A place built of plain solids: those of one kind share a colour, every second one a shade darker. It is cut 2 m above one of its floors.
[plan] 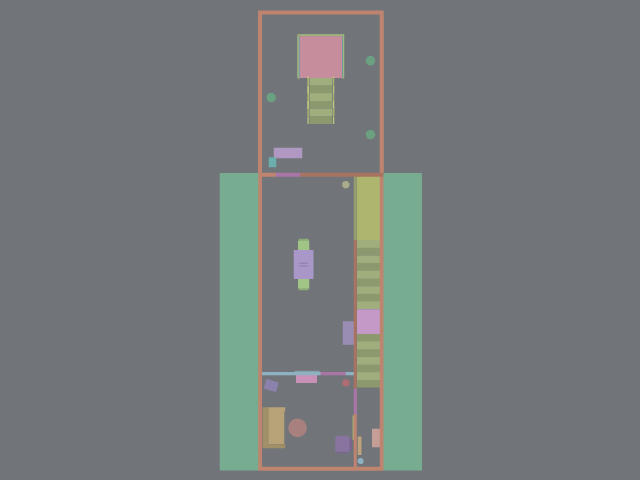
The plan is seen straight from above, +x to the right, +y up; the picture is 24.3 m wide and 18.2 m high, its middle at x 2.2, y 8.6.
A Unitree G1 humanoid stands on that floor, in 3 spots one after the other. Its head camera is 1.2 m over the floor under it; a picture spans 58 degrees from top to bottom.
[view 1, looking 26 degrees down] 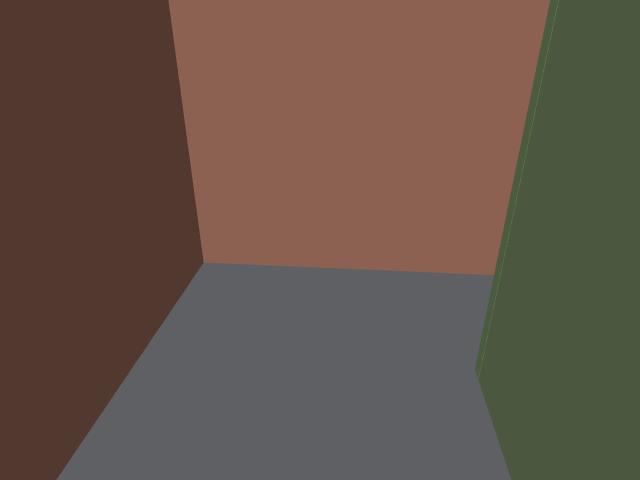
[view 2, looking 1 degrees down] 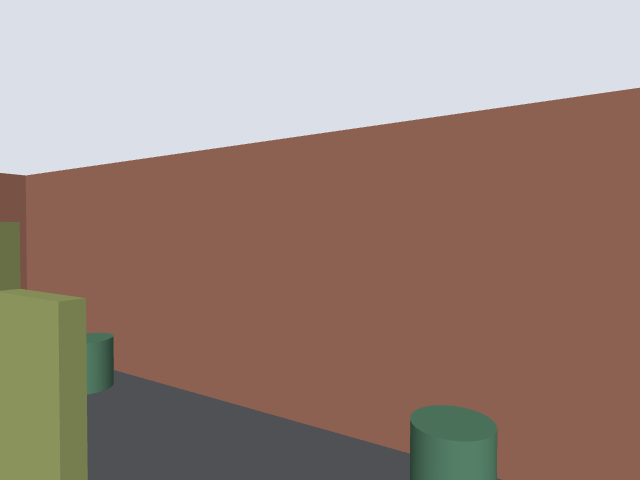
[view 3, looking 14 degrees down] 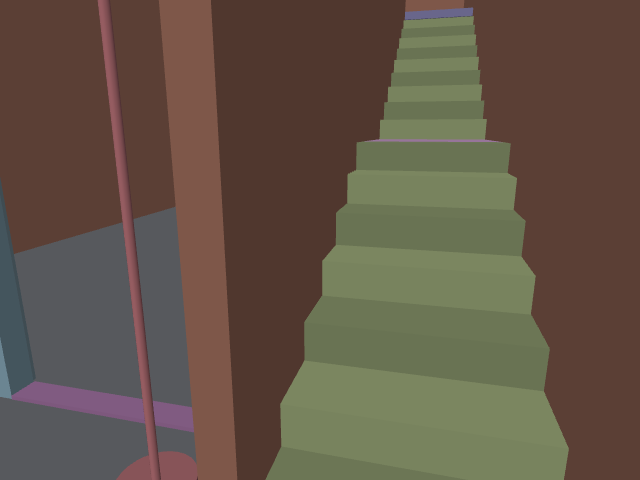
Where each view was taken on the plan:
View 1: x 0.85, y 15.05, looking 95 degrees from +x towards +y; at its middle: wall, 2.35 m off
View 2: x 2.23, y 12.10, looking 32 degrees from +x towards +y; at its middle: wall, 2.63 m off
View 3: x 4.03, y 2.10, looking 104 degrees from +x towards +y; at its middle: wall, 1.86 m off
